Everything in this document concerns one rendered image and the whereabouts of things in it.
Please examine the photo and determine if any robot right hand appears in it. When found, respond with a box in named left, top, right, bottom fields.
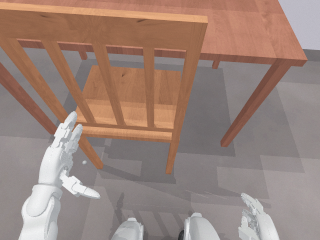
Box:
left=238, top=193, right=280, bottom=240

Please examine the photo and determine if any robot left thigh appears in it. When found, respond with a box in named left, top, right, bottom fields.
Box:
left=111, top=220, right=144, bottom=240

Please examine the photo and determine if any table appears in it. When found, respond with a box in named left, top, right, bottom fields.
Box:
left=0, top=0, right=308, bottom=147

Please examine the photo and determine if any robot left hand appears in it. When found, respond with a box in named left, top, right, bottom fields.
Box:
left=38, top=111, right=100, bottom=199

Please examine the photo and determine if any chair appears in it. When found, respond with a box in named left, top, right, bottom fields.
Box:
left=0, top=2, right=208, bottom=175

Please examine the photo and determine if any left robot forearm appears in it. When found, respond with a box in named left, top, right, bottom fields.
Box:
left=18, top=183, right=63, bottom=240

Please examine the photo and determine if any robot left shin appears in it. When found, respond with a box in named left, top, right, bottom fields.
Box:
left=127, top=217, right=137, bottom=221

